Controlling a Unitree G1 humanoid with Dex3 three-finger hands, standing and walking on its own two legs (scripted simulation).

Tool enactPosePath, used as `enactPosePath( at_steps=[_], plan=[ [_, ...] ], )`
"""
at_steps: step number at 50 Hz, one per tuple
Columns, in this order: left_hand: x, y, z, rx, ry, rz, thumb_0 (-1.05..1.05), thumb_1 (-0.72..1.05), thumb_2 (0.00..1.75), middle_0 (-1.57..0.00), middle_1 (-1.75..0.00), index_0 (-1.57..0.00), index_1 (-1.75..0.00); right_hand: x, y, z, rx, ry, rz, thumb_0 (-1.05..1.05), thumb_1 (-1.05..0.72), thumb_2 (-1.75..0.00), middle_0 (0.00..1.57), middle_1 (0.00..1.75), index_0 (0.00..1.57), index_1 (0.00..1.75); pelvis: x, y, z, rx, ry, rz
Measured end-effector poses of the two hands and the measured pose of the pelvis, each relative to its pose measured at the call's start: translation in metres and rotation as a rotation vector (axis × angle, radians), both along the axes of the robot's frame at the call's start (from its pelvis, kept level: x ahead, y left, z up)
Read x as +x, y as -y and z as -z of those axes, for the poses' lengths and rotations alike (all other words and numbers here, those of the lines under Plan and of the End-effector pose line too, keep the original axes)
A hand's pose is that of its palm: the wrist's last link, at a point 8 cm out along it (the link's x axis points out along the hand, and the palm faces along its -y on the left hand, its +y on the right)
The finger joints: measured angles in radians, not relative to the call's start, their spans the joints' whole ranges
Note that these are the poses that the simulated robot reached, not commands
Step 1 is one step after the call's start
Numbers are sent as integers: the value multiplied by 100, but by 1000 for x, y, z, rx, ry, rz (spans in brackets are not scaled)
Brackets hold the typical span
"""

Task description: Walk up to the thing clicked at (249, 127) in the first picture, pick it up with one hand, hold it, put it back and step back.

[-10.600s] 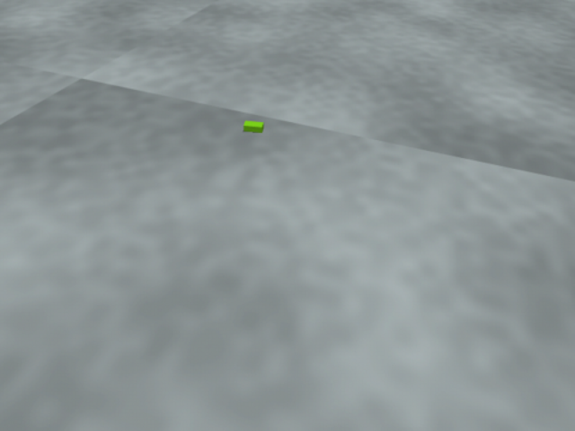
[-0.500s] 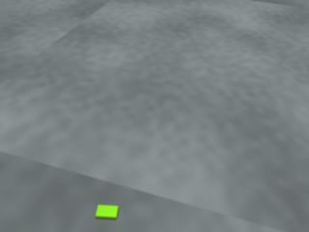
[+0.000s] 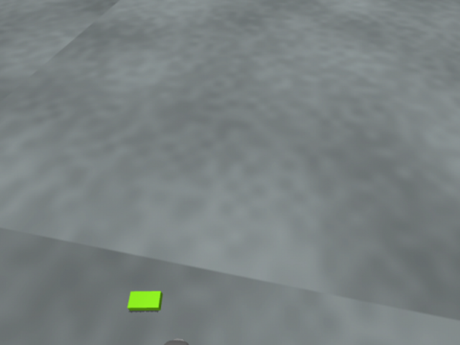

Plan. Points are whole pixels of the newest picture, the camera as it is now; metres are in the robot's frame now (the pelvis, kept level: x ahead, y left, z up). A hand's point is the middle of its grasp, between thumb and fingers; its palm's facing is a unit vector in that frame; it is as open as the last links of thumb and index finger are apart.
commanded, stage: walk up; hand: left
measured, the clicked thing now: (145, 300) +0.41 +0.33 -0.72
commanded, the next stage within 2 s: none
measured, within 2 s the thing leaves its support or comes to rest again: neither
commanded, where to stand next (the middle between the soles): -0.01 +0.06 m, yaw +2 degrees
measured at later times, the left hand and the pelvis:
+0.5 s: hand out of the picture +0.01 +0.44 -0.13, palm faces +0.01 -0.81 -0.59, open 7.4 cm; pelvis -0.01 +0.11 -0.02, yaw +4 degrees
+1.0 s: hand out of the picture +0.04 +0.34 -0.17, palm faces -0.10 -0.95 -0.30, open 7.4 cm; pelvis -0.02 +0.08 +0.00, yaw -2 degrees
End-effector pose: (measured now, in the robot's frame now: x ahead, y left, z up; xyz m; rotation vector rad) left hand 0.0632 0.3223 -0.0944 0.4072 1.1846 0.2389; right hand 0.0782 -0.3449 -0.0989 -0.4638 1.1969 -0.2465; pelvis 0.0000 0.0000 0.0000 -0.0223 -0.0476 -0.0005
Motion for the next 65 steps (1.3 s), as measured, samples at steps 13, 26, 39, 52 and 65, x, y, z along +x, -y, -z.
enactPosePath(
  at_steps=[13,26,39,52,65],
  plan=[
    [-70,-56,-57,224,-69,-106,1,90,90,-21,-30,-21,-30,12,-45,25,159,-41,-48,1,-91,-90,20,29,20,30,4,-23,-8,6,11,-38],
    [-59,-154,-7,166,-31,-65,1,90,90,-20,-30,-21,-30,53,-147,10,128,120,-137,1,-91,-89,20,29,20,30,-13,-113,15,8,7,-81],
    [-13,-131,42,-111,-11,-44,0,91,90,-20,-30,-20,-30,-42,-118,-71,-187,15,19,1,-90,-89,21,30,21,30,-2,-114,-6,13,38,-43],
    [-21,-57,34,-99,-87,35,1,91,90,-20,-30,-21,-30,-40,-62,-31,-71,93,25,1,-90,-90,20,30,21,30,-18,-68,5,11,15,50],
    [-35,-70,-42,71,-22,-21,0,90,90,-20,-30,-21,-30,-15,-90,5,148,46,13,1,-90,-89,20,30,21,30,6,-57,-19,17,28,43]
  ],
)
